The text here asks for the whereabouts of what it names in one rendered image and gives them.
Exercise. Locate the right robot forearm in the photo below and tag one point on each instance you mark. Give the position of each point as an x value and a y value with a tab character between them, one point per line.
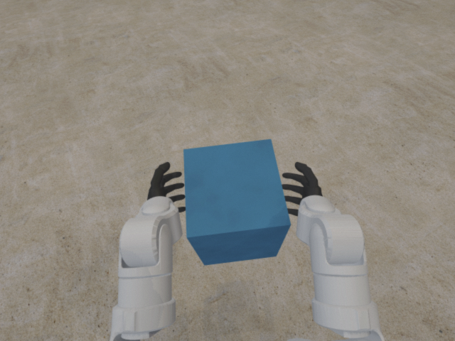
342	300

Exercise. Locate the left robot hand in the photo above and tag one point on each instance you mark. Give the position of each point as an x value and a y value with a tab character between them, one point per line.
158	181

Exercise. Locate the carton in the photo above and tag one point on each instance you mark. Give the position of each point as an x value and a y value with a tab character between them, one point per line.
235	204

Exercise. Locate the left robot forearm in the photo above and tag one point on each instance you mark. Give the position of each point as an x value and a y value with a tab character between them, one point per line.
145	303

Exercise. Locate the right robot hand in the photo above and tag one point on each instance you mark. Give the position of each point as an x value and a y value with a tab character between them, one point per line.
309	182

